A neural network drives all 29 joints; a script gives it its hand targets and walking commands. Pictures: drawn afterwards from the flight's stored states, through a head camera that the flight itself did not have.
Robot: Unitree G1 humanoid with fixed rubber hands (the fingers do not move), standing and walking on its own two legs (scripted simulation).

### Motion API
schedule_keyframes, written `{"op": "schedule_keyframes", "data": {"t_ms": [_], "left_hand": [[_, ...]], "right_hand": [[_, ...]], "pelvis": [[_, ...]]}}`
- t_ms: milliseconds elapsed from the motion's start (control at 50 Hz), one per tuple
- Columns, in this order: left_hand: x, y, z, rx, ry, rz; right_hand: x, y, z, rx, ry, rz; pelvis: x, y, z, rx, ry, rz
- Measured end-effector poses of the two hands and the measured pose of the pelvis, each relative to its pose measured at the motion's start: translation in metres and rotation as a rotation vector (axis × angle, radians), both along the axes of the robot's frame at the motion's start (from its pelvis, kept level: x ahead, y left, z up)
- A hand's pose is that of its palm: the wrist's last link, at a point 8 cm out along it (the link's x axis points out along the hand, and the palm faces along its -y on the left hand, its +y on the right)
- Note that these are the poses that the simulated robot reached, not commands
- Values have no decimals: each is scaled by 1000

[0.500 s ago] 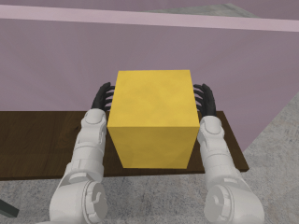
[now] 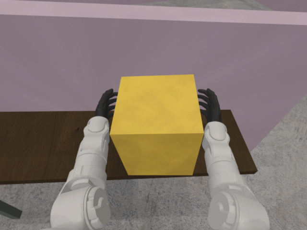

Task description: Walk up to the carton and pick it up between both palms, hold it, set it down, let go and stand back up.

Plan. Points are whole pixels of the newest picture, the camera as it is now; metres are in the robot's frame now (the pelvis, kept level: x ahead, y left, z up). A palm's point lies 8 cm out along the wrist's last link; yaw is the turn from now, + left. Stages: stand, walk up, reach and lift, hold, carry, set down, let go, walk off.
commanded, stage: set down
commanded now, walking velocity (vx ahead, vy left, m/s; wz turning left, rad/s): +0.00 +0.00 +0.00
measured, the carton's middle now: (158, 128) +0.41 -0.01 +0.01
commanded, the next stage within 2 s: none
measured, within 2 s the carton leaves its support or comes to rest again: rests again in 1.88 s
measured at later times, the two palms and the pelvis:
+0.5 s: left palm (106, 118) +0.40 +0.14 +0.06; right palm (216, 123) +0.38 -0.16 +0.08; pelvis -0.01 +0.00 +0.00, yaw -1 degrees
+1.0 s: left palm (110, 118) +0.40 +0.13 +0.06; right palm (218, 125) +0.38 -0.17 +0.07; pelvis +0.00 +0.00 +0.00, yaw -2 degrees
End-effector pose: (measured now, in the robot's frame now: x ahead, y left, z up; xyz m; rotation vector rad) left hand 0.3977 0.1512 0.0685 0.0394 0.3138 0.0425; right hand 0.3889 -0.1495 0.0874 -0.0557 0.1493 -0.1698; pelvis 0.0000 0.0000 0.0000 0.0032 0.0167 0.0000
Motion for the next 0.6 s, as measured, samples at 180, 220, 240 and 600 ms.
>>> {"op": "schedule_keyframes", "data": {"t_ms": [180, 220, 240, 600], "left_hand": [[-1, -4, -1, 13, -15, -13], [0, -6, 1, 12, -22, -20], [0, -7, 1, 11, -24, -23], [-1, -11, -5, -8, -20, -25]], "right_hand": [[-6, -3, -4, 6, -13, -13], [-7, -5, -3, 7, -18, -21], [-8, -6, -2, 6, -19, -24], [-11, -10, -7, -3, 1, -32]], "pelvis": [[-1, 1, 0, -3, 32, -2], [-2, 1, 0, -2, 31, -4], [-3, 1, 0, -1, 28, -5], [-6, 1, 0, 1, 28, -23]]}}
